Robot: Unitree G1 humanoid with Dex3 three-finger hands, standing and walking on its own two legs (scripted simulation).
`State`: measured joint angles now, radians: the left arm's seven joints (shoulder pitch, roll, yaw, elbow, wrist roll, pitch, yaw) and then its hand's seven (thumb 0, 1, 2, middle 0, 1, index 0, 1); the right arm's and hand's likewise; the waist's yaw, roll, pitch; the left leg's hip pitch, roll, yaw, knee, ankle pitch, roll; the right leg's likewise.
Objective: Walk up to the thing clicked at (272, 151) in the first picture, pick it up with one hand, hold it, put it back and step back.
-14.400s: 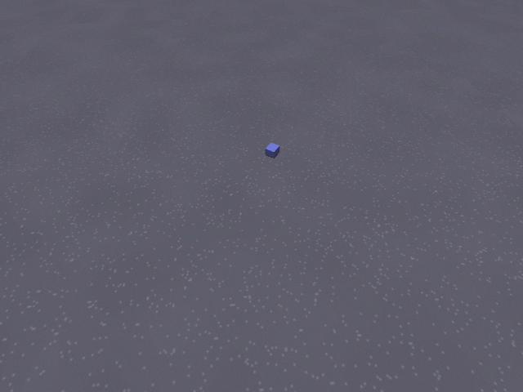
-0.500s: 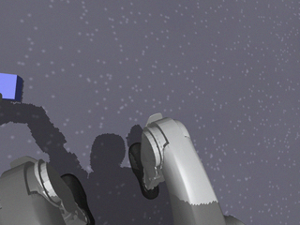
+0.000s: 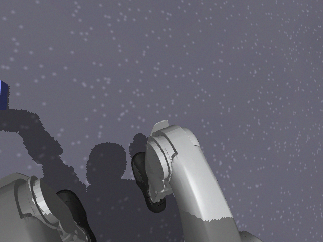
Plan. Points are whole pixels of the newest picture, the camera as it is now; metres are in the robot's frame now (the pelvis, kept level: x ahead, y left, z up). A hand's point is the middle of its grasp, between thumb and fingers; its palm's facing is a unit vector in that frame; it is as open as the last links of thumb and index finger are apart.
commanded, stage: rise first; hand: left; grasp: from above
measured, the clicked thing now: out of the picture +0.50 +0.26 -0.31
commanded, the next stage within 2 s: none
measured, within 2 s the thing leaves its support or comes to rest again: neither
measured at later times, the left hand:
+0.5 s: hand out of the picture +0.47 +0.29 -0.22, palm faces +0.01 -0.48 -0.87, open 13.4 cm
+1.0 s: hand out of the picture +0.46 +0.29 -0.22, palm faces +0.02 -0.49 -0.87, open 13.0 cm
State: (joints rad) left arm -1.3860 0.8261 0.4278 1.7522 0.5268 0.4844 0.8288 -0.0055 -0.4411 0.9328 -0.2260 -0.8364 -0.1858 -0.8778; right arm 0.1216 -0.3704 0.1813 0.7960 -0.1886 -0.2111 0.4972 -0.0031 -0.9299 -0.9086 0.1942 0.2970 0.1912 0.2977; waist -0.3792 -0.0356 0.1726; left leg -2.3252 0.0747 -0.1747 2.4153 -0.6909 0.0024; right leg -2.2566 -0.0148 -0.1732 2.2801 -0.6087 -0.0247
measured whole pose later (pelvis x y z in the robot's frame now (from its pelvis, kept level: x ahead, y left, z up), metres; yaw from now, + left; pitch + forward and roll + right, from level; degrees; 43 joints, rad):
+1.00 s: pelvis +0.00 +0.00 -0.01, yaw -1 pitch +32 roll -11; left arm -1.36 0.84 0.44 1.74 0.50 0.47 0.84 -0.01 -0.33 0.84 -0.32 -0.73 -0.28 -0.78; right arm 0.10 -0.38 0.21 0.78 -0.19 -0.23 0.54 0.00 -0.93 -0.91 0.19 0.30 0.19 0.30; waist -0.38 -0.05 0.19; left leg -2.33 0.07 -0.19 2.44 -0.69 0.00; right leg -2.25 -0.01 -0.19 2.29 -0.61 -0.02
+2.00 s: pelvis +0.00 +0.00 +0.00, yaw +0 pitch +32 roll -10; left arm -1.36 0.81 0.42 1.74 0.52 0.47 0.83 -0.01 -0.27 0.80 -0.38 -0.66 -0.33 -0.71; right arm 0.11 -0.37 0.19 0.82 -0.20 -0.24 0.53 0.00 -0.93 -0.91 0.19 0.30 0.19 0.30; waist -0.37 -0.04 0.17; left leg -2.32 0.07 -0.18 2.43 -0.69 0.00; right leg -2.24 -0.01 -0.17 2.29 -0.61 -0.02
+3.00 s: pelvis +0.00 +0.00 +0.00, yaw +0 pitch +32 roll -10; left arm -1.35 0.79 0.44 1.75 0.53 0.46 0.83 -0.01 -0.27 0.80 -0.36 -0.67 -0.32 -0.71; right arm 0.09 -0.37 0.18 0.84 -0.21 -0.24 0.52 0.00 -0.92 -0.90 0.19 0.30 0.19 0.30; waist -0.37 -0.03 0.16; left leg -2.31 0.06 -0.18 2.42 -0.69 0.00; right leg -2.24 -0.01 -0.17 2.28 -0.61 -0.02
